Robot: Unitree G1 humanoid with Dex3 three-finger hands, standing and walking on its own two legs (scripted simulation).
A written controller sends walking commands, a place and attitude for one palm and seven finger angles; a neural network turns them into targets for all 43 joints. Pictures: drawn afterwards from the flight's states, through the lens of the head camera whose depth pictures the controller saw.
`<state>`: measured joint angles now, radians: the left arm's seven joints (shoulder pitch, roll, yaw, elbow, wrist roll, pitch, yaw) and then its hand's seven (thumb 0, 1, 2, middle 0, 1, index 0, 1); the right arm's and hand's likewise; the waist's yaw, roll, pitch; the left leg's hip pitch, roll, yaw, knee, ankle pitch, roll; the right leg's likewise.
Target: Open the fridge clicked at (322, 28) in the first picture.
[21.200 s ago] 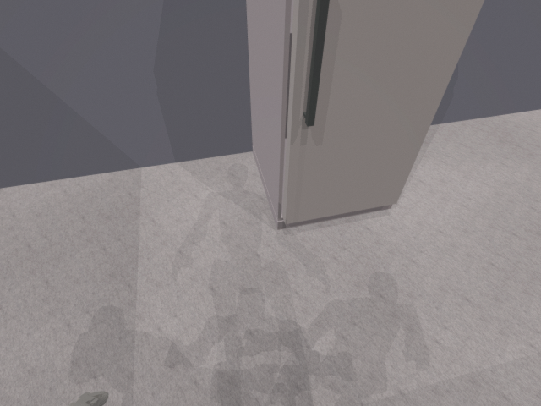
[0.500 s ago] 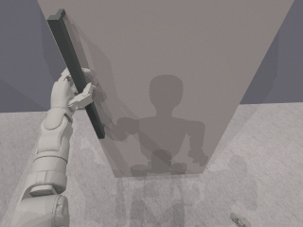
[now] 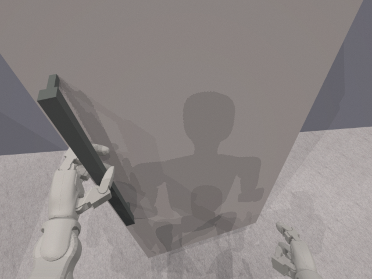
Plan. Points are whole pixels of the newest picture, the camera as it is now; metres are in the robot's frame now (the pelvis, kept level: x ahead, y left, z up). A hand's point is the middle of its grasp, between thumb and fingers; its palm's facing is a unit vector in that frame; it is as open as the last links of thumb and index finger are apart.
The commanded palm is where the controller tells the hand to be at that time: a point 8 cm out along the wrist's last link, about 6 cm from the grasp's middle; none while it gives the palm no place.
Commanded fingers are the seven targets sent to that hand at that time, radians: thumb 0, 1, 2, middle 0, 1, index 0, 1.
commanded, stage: walk backward, drawing the door open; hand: left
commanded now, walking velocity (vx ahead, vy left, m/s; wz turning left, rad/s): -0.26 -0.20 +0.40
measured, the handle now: (103, 172) +0.31 +0.19 +0.09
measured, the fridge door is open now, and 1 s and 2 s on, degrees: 13 37 68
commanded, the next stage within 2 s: stop walking and hold the door back in 1.66 s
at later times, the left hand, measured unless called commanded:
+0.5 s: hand (122, 229) +0.19 +0.11 +0.11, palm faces +0.34 -0.92 -0.21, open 6.7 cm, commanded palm +0.14 +0.15 +0.11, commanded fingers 0.00 0.90 0.90 -0.45 -1.40 -0.45 -1.40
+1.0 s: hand out of the picture +0.10 +0.02 +0.11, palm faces +0.70 -0.67 -0.26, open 6.7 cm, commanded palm +0.04 +0.03 +0.11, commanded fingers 0.00 0.90 0.90 -0.45 -1.40 -0.45 -1.40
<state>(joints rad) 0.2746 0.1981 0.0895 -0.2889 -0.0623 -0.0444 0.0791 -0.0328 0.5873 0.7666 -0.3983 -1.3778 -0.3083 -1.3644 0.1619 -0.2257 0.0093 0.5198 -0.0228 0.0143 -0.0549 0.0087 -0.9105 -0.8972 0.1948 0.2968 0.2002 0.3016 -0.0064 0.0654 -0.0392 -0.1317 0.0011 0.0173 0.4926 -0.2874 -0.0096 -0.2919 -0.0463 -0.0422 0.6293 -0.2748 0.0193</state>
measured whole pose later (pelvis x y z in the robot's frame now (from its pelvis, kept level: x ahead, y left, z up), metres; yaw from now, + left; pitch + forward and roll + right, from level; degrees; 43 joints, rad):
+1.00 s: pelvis -0.01 -0.27 -0.02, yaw +42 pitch +0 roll -1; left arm 0.23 0.21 0.07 -0.39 0.02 -0.09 0.06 -0.06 0.62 0.79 -0.44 -1.39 -0.24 -1.38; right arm 0.19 -0.16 -0.02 0.62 -0.05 -0.14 -0.08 0.01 -0.91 -0.90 0.20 0.30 0.20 0.30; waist -0.03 0.03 0.12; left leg -0.30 0.11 -0.06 0.55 -0.25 -0.09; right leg -0.57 0.01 -0.03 1.05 -0.39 0.05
